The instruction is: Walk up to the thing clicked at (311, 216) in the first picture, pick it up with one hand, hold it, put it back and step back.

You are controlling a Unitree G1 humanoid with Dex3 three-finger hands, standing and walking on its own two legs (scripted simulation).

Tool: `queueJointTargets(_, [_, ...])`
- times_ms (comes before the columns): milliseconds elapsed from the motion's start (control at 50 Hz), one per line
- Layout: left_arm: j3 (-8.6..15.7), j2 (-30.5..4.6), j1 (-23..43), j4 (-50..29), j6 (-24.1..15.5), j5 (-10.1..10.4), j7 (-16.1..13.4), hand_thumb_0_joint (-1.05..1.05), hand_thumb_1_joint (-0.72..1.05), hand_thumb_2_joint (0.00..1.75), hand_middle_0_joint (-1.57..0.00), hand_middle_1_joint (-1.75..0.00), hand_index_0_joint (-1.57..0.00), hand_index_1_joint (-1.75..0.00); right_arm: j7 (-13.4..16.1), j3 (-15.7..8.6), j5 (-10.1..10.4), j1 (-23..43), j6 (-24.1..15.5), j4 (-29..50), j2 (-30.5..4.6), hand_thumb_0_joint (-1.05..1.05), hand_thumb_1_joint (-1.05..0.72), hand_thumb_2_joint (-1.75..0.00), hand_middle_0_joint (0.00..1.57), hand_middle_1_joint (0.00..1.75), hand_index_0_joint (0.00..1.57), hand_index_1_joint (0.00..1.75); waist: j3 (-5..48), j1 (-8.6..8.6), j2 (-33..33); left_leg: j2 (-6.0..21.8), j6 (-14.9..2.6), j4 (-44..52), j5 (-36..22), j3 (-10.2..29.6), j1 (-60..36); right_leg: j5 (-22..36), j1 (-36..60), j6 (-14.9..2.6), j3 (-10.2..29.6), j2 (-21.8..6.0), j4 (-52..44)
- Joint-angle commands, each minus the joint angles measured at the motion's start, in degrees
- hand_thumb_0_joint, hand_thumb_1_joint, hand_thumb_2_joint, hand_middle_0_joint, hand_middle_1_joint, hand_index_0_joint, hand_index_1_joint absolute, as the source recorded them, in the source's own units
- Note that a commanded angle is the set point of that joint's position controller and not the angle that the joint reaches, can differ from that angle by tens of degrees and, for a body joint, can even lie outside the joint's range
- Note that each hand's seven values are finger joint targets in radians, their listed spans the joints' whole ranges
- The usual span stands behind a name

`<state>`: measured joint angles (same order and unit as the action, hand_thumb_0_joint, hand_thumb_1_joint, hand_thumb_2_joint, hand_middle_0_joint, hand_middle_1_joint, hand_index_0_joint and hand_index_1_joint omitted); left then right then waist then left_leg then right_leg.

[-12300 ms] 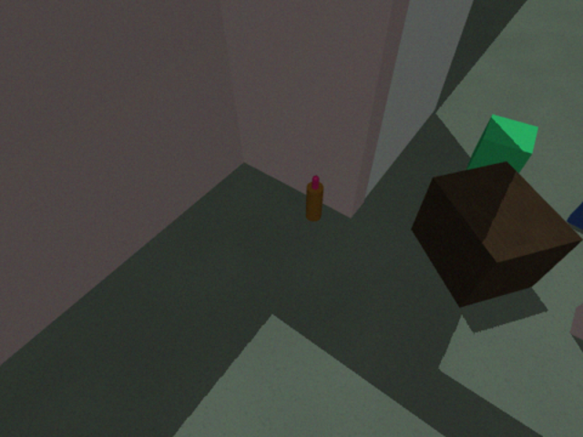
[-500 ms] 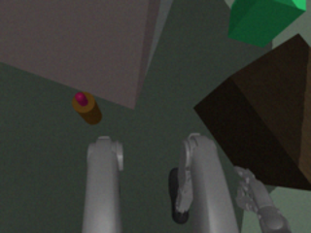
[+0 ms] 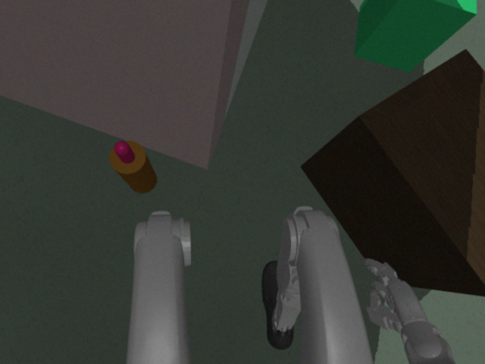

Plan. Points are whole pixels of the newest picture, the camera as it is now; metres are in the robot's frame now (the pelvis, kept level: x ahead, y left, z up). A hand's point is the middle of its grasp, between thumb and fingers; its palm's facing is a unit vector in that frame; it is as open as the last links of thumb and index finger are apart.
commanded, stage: go down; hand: left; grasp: from the side
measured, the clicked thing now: (133, 166) +0.45 +0.22 -0.26
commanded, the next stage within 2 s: none
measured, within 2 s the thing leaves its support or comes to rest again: neither
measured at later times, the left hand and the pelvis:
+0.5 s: hand out of the picture +0.36 +0.42 +0.04, palm faces +0.20 -0.98 -0.05, open 17.7 cm; pelvis +0.00 +0.00 +0.00, yaw +0 degrees
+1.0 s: hand out of the picture +0.37 +0.41 +0.04, palm faces +0.18 -0.98 -0.06, open 17.6 cm; pelvis +0.00 +0.00 +0.00, yaw +0 degrees
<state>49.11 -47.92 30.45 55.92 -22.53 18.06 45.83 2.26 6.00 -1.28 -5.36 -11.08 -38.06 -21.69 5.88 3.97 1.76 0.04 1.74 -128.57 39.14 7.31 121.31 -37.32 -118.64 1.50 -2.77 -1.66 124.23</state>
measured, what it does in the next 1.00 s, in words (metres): stands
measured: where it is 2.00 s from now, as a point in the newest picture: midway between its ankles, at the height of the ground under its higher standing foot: (225, 325)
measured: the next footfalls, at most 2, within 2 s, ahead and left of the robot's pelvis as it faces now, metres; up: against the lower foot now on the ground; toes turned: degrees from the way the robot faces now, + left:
none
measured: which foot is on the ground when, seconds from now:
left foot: down 0.00-1.00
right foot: down 0.00-1.00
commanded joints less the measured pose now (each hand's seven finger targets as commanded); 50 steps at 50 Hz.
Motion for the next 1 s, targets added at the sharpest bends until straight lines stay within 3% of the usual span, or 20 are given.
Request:
queueJointTargets(0, [3.9,-24.4,11.0,-12.7,-2.9,1.6,0.3,0.00,-0.60,0.05,-0.06,-0.05,-0.05,-0.06,1.1,-5.4,0.4,-6.2,-1.8,3.4,-13.3,0.00,-0.91,-0.91,0.20,0.30,0.20,0.30,36.6,-2.40,-15.0,0.0,-2.86,17.1,-8.9,-3.9,-27.4,6.6,17.5,-3.65,-2.5,1.5,-11.1])
queueJointTargets(100, [3.7,-23.9,9.9,-13.9,-2.3,1.0,-0.8,0.00,-0.60,0.05,-0.06,-0.05,-0.05,-0.06,1.1,-5.5,0.5,-5.4,-1.6,3.8,-13.4,0.00,-0.91,-0.91,0.20,0.30,0.20,0.30,36.2,-3.31,-15.7,0.0,-2.91,18.8,-6.3,-3.6,-28.1,5.0,16.4,-3.63,-2.6,1.5,-11.5])
queueJointTargets(180, [3.2,-23.0,8.7,-12.7,-1.8,1.3,-1.3,0.00,-0.59,0.05,-0.05,-0.05,-0.05,-0.06,1.0,-5.6,0.8,-5.0,-1.6,4.1,-13.0,0.00,-0.90,-0.90,0.20,0.30,0.20,0.30,33.0,-2.76,-13.5,0.0,-3.37,19.4,-2.6,-3.6,-24.8,2.1,16.3,-3.35,-2.7,1.7,-12.6])
queueJointTargets(280, [2.9,-22.1,8.8,-11.4,-2.4,1.9,-0.5,0.00,-0.61,0.04,-0.06,-0.06,-0.05,-0.06,1.1,-5.4,0.8,-5.2,-1.7,3.6,-13.0,0.00,-0.91,-0.90,0.20,0.30,0.20,0.30,32.9,-2.39,-12.8,0.0,-3.14,18.2,-5.3,-3.4,-25.4,3.9,14.9,-3.54,-2.6,1.7,-11.9])
queueJointTargets(340, [4.0,-23.2,7.9,-11.1,-2.7,2.0,-0.6,0.00,-0.60,0.05,-0.06,-0.06,-0.05,-0.06,1.1,-5.3,0.7,-4.9,-1.9,4.1,-13.0,0.00,-0.91,-0.90,0.20,0.30,0.20,0.30,33.4,-3.07,-12.5,0.0,-3.31,17.9,-5.5,-3.9,-24.7,4.0,16.7,-3.45,-2.5,1.7,-12.2])
queueJointTargets(420, [3.3,-21.8,9.1,-12.8,-2.9,1.9,-0.5,0.00,-0.61,0.05,-0.06,-0.06,-0.05,-0.07,1.1,-5.7,0.6,-5.4,-1.8,3.8,-13.3,0.00,-0.91,-0.90,0.20,0.30,0.20,0.30,36.5,-2.76,-14.2,0.1,-2.81,18.0,-8.3,-3.4,-28.5,6.2,16.3,-3.67,-2.7,1.5,-11.3])
queueJointTargets(500, [3.2,-23.8,11.2,-15.9,-2.9,1.2,-1.2,0.00,-0.61,0.05,-0.06,-0.06,-0.05,-0.06,1.1,-5.7,0.5,-5.3,-1.7,4.0,-12.9,0.00,-0.91,-0.90,0.20,0.30,0.20,0.30,36.8,-3.24,-15.1,0.2,-3.00,19.0,-4.8,-3.6,-27.9,3.9,17.1,-3.51,-2.3,1.6,-12.2])
queueJointTargets(520, [2.9,-21.9,9.5,-14.0,-2.6,1.5,-1.1,0.00,-0.61,0.05,-0.06,-0.06,-0.05,-0.06,1.1,-5.9,0.7,-5.3,-1.7,4.0,-13.1,0.00,-0.91,-0.90,0.20,0.30,0.20,0.30,35.9,-2.91,-14.8,0.1,-3.00,19.2,-4.3,-3.3,-28.2,3.5,15.8,-3.55,-2.6,1.6,-12.1])
queueJointTargets(580, [3.8,-23.3,9.4,-14.2,-2.5,1.4,-1.3,0.00,-0.61,0.05,-0.06,-0.06,-0.05,-0.07,1.2,-5.7,0.7,-5.5,-1.6,3.9,-13.0,0.00,-0.91,-0.90,0.20,0.30,0.20,0.30,36.3,-3.25,-15.0,-0.1,-2.90,19.2,-5.9,-3.3,-28.1,4.4,16.2,-3.64,-2.5,1.5,-11.9])
queueJointTargets(620, [3.4,-23.6,9.6,-13.4,-2.6,1.5,-1.1,0.00,-0.61,0.05,-0.06,-0.07,-0.05,-0.07,1.2,-5.5,0.9,-5.0,-1.7,3.9,-12.8,0.00,-0.91,-0.90,0.20,0.30,0.20,0.30,33.5,-2.65,-13.3,-0.1,-3.16,19.0,-4.1,-3.3,-25.8,2.8,15.5,-3.51,-2.5,1.6,-12.4])
queueJointTargets(700, [4.7,-23.6,7.1,-11.2,-2.7,2.2,-0.9,0.00,-0.61,0.04,-0.06,-0.06,-0.05,-0.07,1.2,-5.0,0.7,-4.5,-1.7,4.0,-12.4,0.00,-0.91,-0.90,0.20,0.30,0.20,0.30,33.8,-3.47,-11.8,-0.2,-3.40,17.7,-5.8,-4.3,-24.1,4.0,17.7,-3.36,-2.2,1.7,-12.5])
queueJointTargets(720, [4.1,-21.9,5.5,-10.0,-2.7,2.3,-0.6,0.00,-0.61,0.05,-0.06,-0.07,-0.05,-0.07,1.2,-5.3,0.7,-4.8,-1.7,4.1,-12.6,0.00,-0.91,-0.90,0.20,0.30,0.20,0.30,33.9,-3.19,-11.3,-0.2,-3.32,17.3,-7.4,-4.5,-24.3,5.2,18.4,-3.33,-2.1,1.7,-12.5])
queueJointTargets(800, [3.0,-20.8,7.5,-11.9,-2.8,2.5,-0.1,0.00,-0.61,0.05,-0.06,-0.07,-0.06,-0.07,1.2,-5.6,0.7,-5.5,-1.7,3.8,-12.6,0.00,-0.91,-0.90,0.20,0.30,0.20,0.30,35.7,-2.34,-11.8,-0.1,-3.35,17.2,-7.2,-4.4,-25.4,5.6,18.5,-3.36,-2.2,1.7,-12.8])
queueJointTargets(860, [3.8,-23.0,8.3,-15.0,-3.1,1.9,-0.4,0.00,-0.61,0.05,-0.05,-0.07,-0.05,-0.07,1.3,-5.8,0.6,-5.6,-1.9,3.7,-12.9,0.00,-0.91,-0.90,0.20,0.30,0.20,0.30,38.0,-3.37,-14.7,-0.1,-2.88,18.1,-8.5,-3.9,-28.6,6.3,17.7,-3.68,-2.3,1.6,-11.9])
queueJointTargets(920, [3.0,-22.2,10.2,-16.2,-3.0,1.8,-0.7,0.00,-0.59,0.07,-0.05,-0.08,-0.05,-0.08,1.5,-6.0,0.7,-6.0,-1.7,3.4,-12.9,0.00,-0.91,-0.90,0.20,0.30,0.20,0.30,37.7,-2.59,-15.0,0.0,-2.70,18.6,-9.1,-3.4,-29.6,6.8,17.2,-3.72,-2.4,1.4,-11.7])
queueJointTargets(980, [3.0,-21.8,8.7,-14.2,-2.8,1.5,-1.1,0.00,-0.61,0.05,-0.06,-0.07,-0.06,-0.07,1.5,-5.6,0.7,-5.5,-1.5,3.2,-12.8,0.00,-0.91,-0.90,0.20,0.30,0.20,0.30,36.1,-3.00,-15.2,-0.1,-2.82,19.0,-8.0,-3.3,-28.7,5.9,16.2,-3.80,-2.5,1.5,-11.5])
